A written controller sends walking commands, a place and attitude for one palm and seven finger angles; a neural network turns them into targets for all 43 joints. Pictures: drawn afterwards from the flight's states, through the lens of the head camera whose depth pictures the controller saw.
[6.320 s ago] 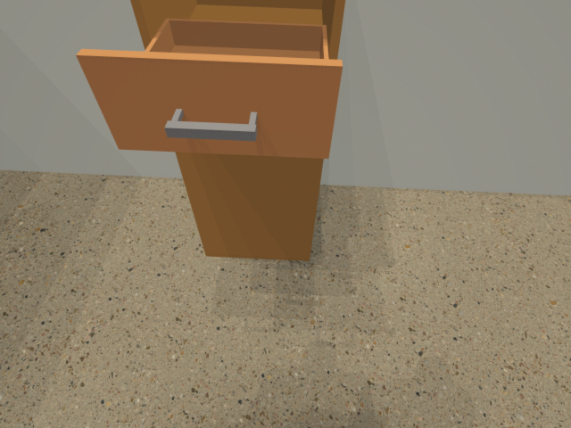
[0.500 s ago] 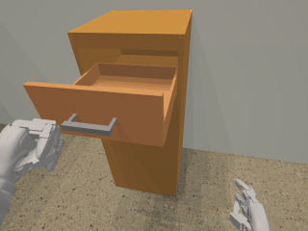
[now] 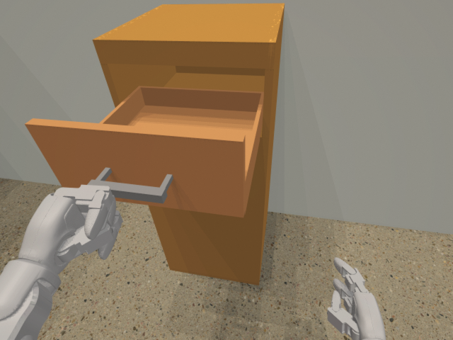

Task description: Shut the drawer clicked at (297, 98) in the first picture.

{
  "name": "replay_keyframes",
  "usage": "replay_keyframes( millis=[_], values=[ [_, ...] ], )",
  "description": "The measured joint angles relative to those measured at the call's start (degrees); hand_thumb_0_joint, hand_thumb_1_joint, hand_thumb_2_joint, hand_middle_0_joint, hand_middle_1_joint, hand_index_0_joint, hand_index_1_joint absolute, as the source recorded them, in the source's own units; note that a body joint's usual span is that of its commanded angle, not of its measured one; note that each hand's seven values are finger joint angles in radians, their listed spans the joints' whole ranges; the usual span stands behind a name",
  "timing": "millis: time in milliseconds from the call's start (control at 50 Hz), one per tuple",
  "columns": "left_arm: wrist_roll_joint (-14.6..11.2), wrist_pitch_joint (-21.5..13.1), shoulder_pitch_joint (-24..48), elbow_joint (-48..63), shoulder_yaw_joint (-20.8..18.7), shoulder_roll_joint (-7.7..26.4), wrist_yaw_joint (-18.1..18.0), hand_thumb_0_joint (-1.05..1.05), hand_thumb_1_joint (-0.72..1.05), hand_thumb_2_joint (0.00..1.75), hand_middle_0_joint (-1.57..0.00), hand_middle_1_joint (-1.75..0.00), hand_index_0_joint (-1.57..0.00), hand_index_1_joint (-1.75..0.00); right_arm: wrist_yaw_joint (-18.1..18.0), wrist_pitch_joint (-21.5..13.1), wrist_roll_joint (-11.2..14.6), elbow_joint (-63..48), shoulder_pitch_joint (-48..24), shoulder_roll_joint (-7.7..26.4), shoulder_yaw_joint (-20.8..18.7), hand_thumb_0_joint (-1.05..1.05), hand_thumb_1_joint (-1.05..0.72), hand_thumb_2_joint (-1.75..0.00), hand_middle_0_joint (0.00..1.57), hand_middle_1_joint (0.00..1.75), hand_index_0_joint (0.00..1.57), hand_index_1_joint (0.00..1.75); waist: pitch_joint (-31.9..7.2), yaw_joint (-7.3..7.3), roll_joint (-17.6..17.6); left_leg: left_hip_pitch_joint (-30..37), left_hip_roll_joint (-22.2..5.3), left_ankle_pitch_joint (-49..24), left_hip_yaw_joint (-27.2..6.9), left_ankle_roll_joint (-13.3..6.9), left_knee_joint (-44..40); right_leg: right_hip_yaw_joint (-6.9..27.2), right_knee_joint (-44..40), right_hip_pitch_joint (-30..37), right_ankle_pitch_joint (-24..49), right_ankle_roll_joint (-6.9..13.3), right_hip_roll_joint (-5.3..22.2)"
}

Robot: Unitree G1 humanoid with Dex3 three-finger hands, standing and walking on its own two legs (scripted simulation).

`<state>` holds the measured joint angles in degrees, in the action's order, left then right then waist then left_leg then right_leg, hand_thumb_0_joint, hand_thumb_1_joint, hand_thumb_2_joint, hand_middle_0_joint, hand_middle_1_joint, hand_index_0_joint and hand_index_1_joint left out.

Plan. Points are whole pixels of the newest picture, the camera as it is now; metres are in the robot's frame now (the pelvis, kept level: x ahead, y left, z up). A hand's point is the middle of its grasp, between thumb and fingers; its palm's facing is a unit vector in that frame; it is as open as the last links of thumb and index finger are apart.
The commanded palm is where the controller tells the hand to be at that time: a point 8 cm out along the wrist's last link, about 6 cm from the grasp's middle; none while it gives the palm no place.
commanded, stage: bring the fist close to the handle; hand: left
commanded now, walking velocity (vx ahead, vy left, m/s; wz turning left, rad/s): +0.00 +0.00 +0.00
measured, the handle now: (131, 183) +0.32 +0.22 +0.16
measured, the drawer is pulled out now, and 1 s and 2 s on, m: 0.29 0.29 0.21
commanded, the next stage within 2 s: push the drawer shut in 1.02 s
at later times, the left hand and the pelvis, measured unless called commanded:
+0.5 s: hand (126, 229) +0.22 +0.18 +0.16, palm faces -0.01 -1.00 -0.10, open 3.3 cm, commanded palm +0.20 +0.23 +0.16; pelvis +0.01 +0.00 +0.00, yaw +0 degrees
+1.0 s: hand (138, 233) +0.23 +0.17 +0.14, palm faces -0.03 -1.00 -0.09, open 3.3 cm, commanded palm +0.20 +0.22 +0.15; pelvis +0.01 +0.01 +0.00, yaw +0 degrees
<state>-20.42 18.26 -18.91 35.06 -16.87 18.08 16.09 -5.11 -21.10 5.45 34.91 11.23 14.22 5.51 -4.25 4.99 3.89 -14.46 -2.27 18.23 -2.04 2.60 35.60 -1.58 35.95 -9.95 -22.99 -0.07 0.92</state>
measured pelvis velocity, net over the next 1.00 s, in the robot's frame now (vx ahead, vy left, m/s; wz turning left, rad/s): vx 0.01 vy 0.01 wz -0.01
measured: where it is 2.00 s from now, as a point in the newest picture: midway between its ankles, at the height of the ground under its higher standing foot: outside the picture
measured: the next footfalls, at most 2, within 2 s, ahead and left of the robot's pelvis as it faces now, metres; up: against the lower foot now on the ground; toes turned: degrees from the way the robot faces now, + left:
none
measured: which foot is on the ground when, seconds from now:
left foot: down 0.00-1.00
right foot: down 0.00-1.00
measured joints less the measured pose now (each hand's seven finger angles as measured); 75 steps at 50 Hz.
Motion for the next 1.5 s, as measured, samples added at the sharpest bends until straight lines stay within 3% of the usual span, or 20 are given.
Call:
replay_keyframes(
  millis=[140, 560, 820, 1180, 1500],
  values=[
    [0.8, -1.1, 0.6, -3.2, 0.6, 0.0, -1.2, 0.02, 0.89, 0.9, -1.41, -1.6, -1.4, -1.6, 0.1, 2.0, -0.5, -0.2, 0.0, -0.2, -0.4, 0.02, -0.91, -0.9, 0.2, 0.3, 0.2, 0.3, 0.2, -0.88, -0.2, -0.7, 0.0, 0.4, 0.0, 0.0, 0.4, 0.0, 0.0, -0.6, -0.2, -0.1, 0.0],
    [3.0, -11.5, -0.3, -11.9, 4.4, -3.1, -2.3, 0.02, 0.9, 0.9, -1.4, -1.6, -1.4, -1.6, 0.5, 3.8, -1.8, 0.7, 2.3, 0.0, -2.4, 0.02, -0.91, -0.9, 0.2, 0.3, 0.2, 0.3, 0.3, -2.84, -0.7, -3.2, 0.2, 1.4, 0.1, -0.2, 1.7, 0.1, 1.0, -2.9, -1.0, -0.3, 0.2],
    [3.7, -15.5, -0.1, -14.7, 5.1, -3.6, -3.1, 0.02, 0.9, 0.9, -1.4, -1.6, -1.4, -1.6, 1.1, 4.8, -2.1, 0.5, 2.5, -0.5, -2.8, 0.02, -0.91, -0.9, 0.2, 0.3, 0.2, 0.3, 0.1, -3.42, -0.4, -3.9, 0.2, 1.3, 0.5, -0.3, 1.7, 0.5, 1.4, -3.8, -1.0, -0.4, 0.2],
    [4.4, -15.3, 0.7, -14.5, 6.7, -4.1, -3.8, 0.02, 0.9, 0.9, -1.4, -1.6, -1.4, -1.6, 1.1, 5.7, -2.2, 0.0, 1.5, -0.5, -2.6, 0.02, -0.91, -0.9, 0.2, 0.3, 0.2, 0.3, 0.4, -3.01, -0.3, -3.8, 0.2, 0.8, 0.2, -0.2, 1.6, 0.2, 1.4, -3.8, -0.7, -0.3, 0.3],
    [5.3, -14.7, 11.5, -24.4, 7.2, -3.8, -3.4, 0.01, 0.87, 0.93, -1.4, -1.6, -1.4, -1.6, 0.1, 6.5, -2.0, 2.1, 0.6, 0.0, -2.6, 0.02, -0.91, -0.9, 0.2, 0.3, 0.2, 0.3, 1.8, -2.56, -0.2, -3.3, 0.5, -0.4, -0.2, -0.3, 0.5, -0.2, 0.6, -3.3, 0.2, -0.3, 0.5]
  ],
)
